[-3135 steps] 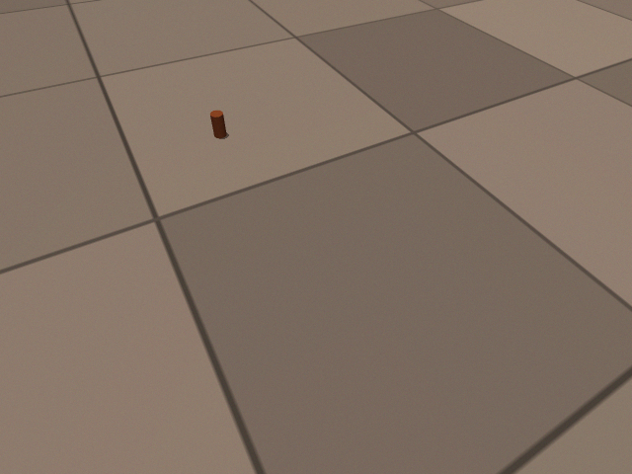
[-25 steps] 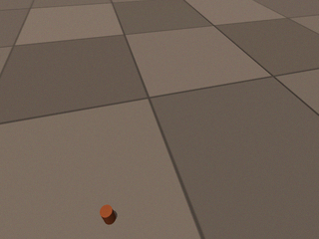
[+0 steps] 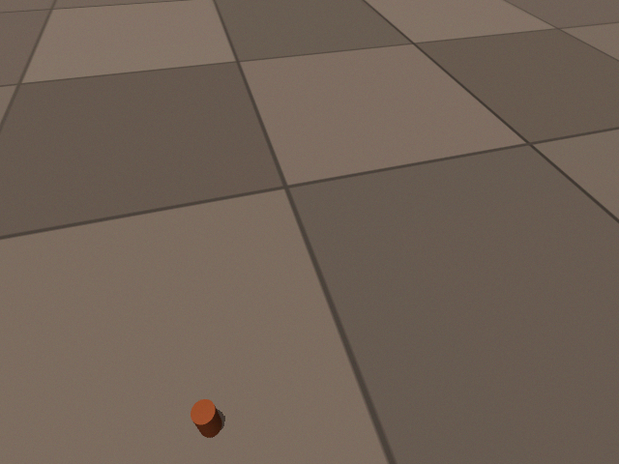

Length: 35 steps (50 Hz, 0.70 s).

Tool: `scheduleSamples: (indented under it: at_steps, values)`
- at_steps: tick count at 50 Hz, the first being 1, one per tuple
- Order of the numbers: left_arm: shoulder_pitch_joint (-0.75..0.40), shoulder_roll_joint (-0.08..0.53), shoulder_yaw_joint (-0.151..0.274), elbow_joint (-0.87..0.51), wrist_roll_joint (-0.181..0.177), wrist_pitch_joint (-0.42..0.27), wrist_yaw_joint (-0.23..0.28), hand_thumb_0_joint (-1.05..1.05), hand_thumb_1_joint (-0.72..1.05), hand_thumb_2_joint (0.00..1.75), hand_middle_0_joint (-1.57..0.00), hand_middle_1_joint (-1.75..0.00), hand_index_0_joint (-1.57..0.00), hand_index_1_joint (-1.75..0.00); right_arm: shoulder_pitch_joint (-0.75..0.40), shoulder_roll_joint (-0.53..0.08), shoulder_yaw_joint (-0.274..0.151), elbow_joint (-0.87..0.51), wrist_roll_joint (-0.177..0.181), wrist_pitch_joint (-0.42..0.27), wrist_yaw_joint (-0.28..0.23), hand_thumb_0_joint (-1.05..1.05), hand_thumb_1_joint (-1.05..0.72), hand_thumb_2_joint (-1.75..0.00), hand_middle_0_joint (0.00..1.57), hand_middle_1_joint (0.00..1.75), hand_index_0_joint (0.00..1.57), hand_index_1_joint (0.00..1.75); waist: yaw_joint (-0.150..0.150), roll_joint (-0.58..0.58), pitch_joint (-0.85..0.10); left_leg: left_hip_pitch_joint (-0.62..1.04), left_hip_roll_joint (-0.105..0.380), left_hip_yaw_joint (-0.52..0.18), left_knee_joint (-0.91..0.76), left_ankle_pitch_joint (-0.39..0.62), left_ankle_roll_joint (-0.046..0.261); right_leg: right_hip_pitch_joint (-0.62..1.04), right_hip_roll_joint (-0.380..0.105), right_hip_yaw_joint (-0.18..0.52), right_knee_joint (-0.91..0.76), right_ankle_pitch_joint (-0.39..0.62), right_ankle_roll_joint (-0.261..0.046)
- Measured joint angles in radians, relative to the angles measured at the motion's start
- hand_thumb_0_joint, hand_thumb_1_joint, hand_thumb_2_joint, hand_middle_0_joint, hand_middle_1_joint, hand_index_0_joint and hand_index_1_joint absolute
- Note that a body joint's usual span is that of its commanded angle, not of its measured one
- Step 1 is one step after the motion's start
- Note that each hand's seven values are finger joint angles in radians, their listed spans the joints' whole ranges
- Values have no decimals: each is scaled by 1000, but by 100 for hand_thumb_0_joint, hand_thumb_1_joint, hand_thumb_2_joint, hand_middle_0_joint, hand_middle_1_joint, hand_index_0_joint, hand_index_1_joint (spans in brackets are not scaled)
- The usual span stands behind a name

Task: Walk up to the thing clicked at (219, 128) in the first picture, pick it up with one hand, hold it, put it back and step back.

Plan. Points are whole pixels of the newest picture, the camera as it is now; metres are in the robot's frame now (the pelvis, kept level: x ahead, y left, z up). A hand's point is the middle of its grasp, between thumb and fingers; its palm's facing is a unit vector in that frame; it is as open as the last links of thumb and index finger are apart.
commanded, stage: stand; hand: left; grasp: from above
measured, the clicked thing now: (207, 418) +0.39 +0.28 -0.72
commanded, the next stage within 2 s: step back in 0.50 s
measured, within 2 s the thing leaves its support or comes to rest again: neither
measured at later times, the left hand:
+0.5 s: hand out of the picture +0.07 +0.25 -0.16, palm faces +0.00 -0.94 -0.34, open 7.4 cm
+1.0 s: hand out of the picture +0.06 +0.31 -0.18, palm faces -0.06 -0.93 -0.35, open 7.4 cm
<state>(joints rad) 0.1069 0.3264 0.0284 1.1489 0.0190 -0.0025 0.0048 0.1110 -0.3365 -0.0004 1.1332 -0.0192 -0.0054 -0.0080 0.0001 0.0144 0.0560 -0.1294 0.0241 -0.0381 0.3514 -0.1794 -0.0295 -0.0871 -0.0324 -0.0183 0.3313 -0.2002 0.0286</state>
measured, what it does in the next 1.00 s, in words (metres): lifts its right foot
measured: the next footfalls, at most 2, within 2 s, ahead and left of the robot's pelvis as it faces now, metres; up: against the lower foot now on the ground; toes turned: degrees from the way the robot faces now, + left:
right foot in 1.26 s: -0.14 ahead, -0.09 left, +0.00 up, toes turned -3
left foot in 1.66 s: -0.24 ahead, +0.14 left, +0.00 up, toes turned -3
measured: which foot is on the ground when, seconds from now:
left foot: down 0.00-1.00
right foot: down 0.00-0.80, up 0.82-1.00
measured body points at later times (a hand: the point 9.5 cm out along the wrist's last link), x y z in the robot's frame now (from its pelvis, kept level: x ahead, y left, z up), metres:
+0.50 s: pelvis +0.00 +0.00 +0.00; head +0.01 +0.00 +0.45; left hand +0.07 +0.30 -0.13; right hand +0.08 -0.30 -0.14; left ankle +0.01 +0.14 -0.75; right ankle -0.01 -0.14 -0.75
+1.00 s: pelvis -0.08 +0.05 -0.01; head +0.00 +0.08 +0.43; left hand +0.06 +0.35 -0.16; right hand -0.02 -0.27 -0.12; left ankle -0.03 +0.13 -0.75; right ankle -0.10 -0.11 -0.66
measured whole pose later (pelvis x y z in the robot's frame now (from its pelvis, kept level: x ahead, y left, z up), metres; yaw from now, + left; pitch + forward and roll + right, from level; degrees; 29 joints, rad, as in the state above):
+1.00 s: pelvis -0.08 +0.05 -0.01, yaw -2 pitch -1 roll -2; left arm 0.06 0.40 0.06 0.90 0.01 0.07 0.03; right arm 0.14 -0.34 -0.04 0.94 -0.04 0.04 -0.01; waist -0.02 -0.05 0.19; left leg -0.31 -0.02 0.01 0.56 -0.23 0.06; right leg -0.47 0.12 0.17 1.14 -0.49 -0.01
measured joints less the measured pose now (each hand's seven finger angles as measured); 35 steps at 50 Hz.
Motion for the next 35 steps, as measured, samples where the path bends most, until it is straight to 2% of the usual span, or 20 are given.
scheduleSamples:
  at_steps: [25, 31, 35]
  values:
    - [8, 6, -4, -7, -3, -1, -3, 1, 90, 90, -20, -30, -20, -30, 1, -4, 0, -1, 2, -1, 3, 1, -91, -90, 21, 30, 21, 30, -1, -1, -1, 8, 1, 2, -11, 0, -1, 6, 0, 1, -6, -1, -1]
    - [-17, 22, 21, -77, -23, 11, 4, 1, 90, 90, -20, -30, -20, -30, -42, -28, -18, -58, 19, 28, 14, 1, -91, -90, 21, 30, 21, 30, -11, 9, 60, -96, 5, -8, 120, -35, 7, -83, 7, -3, 95, -24, -6]
    - [-39, 33, 28, -125, -14, 27, 6, 1, 90, 90, -20, -30, -20, -30, -52, -59, -36, -97, 18, 46, 18, 0, -91, -90, 21, 30, 21, 30, -12, 13, 99, -176, -15, -10, 260, -79, 39, -145, -2, 1, 169, -40, 0]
